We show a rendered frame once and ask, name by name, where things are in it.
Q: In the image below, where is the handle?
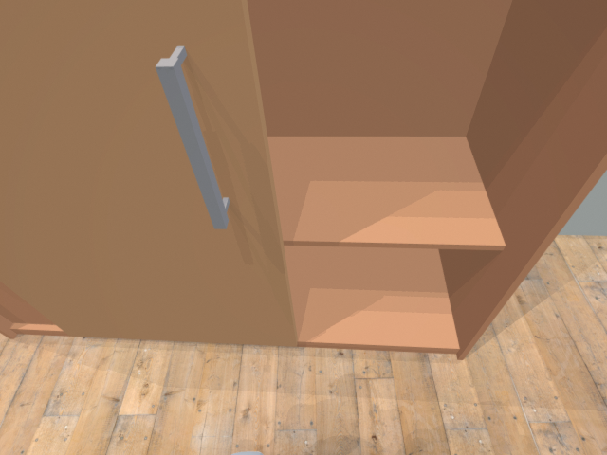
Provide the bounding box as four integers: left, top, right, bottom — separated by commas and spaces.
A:
156, 46, 230, 229

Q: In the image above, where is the wardrobe door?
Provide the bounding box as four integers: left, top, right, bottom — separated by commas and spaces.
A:
0, 282, 55, 325
0, 0, 298, 347

